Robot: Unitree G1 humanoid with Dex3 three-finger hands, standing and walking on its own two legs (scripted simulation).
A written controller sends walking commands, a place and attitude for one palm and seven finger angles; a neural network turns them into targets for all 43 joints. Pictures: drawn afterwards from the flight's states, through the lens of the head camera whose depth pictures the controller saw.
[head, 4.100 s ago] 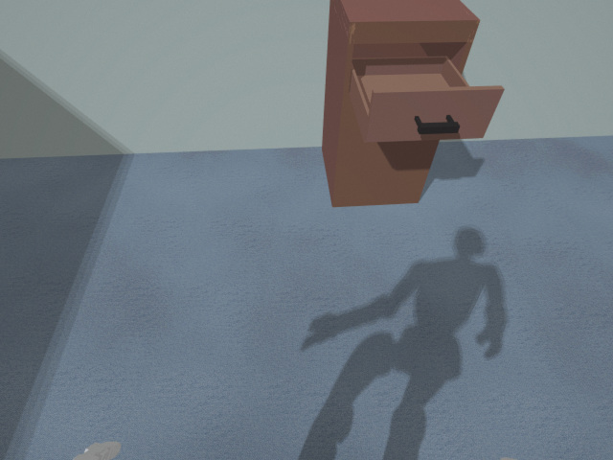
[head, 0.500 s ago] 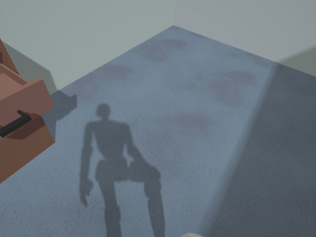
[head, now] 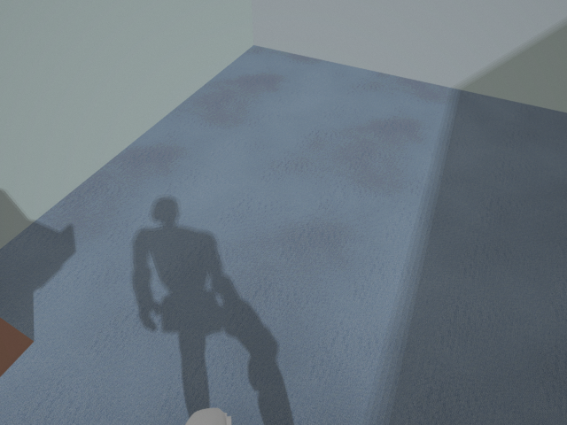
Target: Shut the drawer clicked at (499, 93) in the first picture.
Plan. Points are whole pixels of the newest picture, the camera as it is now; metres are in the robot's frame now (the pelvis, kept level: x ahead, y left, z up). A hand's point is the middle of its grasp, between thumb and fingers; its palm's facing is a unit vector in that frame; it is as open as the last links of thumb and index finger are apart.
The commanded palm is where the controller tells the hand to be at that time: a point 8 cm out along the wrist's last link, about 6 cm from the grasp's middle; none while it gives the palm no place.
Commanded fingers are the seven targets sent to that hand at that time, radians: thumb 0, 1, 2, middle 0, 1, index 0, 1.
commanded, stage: walk to a spot facing it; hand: left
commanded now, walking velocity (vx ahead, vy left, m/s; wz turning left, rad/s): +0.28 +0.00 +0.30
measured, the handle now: out of the picture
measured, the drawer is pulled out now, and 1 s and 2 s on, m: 0.30 0.30 0.30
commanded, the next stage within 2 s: turn to face it in 0.06 s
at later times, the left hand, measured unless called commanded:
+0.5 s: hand out of the picture +0.16 +0.25 -0.18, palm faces +0.27 -0.94 -0.19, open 7.3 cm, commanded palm none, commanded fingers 0.00 0.90 0.90 -0.20 -0.30 -0.20 -0.30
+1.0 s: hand (160, 398) +0.20 +0.20 -0.14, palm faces +0.49 -0.83 -0.26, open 7.3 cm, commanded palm none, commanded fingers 0.00 0.90 0.90 -0.20 -0.30 -0.20 -0.30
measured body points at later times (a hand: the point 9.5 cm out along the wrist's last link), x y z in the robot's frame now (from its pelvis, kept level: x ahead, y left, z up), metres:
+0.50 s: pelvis +0.16 +0.05 +0.00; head +0.19 +0.08 +0.44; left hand +0.14 +0.30 -0.17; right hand +0.30 -0.16 -0.14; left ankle +0.22 +0.14 -0.73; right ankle +0.17 -0.10 -0.66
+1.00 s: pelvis +0.22 +0.00 +0.01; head +0.26 -0.01 +0.45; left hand +0.17 +0.25 -0.12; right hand +0.41 -0.21 -0.15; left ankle +0.13 +0.13 -0.65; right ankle +0.25 -0.09 -0.73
